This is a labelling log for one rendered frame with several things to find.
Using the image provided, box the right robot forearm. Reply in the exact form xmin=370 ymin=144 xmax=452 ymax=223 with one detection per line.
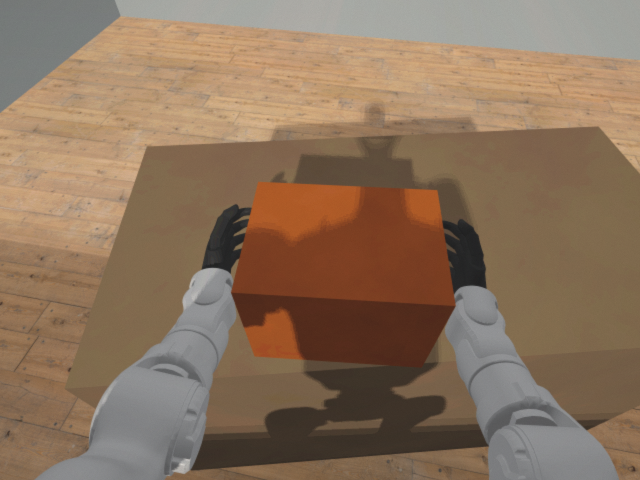
xmin=445 ymin=286 xmax=619 ymax=480

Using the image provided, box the right robot hand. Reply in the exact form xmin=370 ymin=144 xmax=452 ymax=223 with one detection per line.
xmin=442 ymin=219 xmax=487 ymax=294

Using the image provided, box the left robot forearm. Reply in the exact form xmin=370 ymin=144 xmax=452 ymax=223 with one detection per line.
xmin=89 ymin=268 xmax=236 ymax=448

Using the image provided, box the left robot hand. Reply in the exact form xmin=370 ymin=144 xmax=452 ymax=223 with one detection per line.
xmin=202 ymin=204 xmax=252 ymax=274

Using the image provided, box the robot right upper arm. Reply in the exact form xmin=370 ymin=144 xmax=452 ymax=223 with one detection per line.
xmin=488 ymin=424 xmax=617 ymax=480

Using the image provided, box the carton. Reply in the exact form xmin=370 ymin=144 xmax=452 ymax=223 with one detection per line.
xmin=231 ymin=182 xmax=456 ymax=368

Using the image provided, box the pedestal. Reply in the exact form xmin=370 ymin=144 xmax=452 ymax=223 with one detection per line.
xmin=64 ymin=126 xmax=640 ymax=471

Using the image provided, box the robot left upper arm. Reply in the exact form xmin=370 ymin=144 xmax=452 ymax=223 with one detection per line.
xmin=35 ymin=366 xmax=210 ymax=480

